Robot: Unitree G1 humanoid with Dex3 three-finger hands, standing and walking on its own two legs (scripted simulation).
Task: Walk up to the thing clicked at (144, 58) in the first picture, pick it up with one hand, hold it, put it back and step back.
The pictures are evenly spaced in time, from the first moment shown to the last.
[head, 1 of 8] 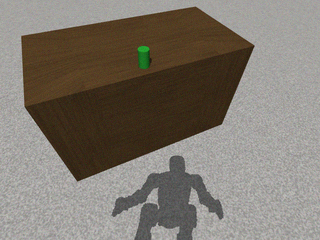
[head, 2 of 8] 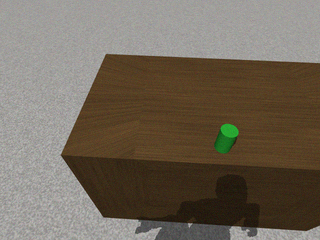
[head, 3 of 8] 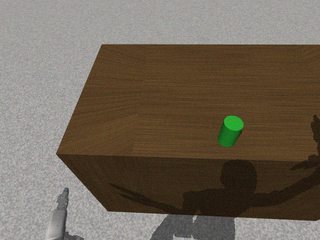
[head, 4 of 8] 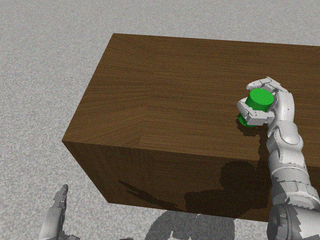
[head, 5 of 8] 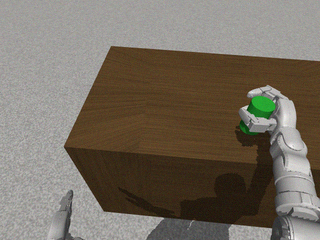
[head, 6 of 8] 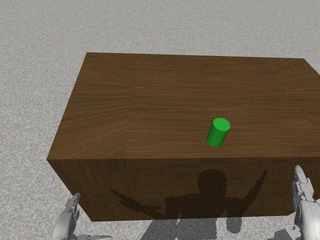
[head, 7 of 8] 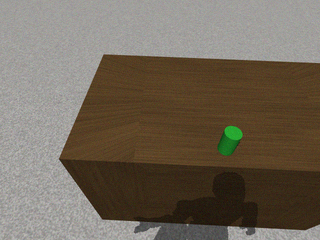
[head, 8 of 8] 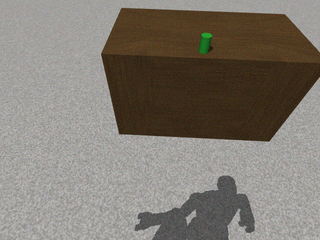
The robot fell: no
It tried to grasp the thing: yes
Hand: right
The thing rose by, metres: 0.24
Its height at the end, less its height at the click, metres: +0.00
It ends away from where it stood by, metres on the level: 0.01
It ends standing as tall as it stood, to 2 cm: yes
